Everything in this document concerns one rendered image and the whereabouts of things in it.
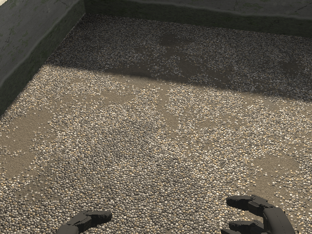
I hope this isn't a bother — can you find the right robot hand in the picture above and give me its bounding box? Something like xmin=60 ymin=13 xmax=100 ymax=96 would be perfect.
xmin=220 ymin=194 xmax=299 ymax=234

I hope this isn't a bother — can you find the left robot hand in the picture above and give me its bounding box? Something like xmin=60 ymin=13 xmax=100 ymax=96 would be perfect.
xmin=56 ymin=210 xmax=112 ymax=234

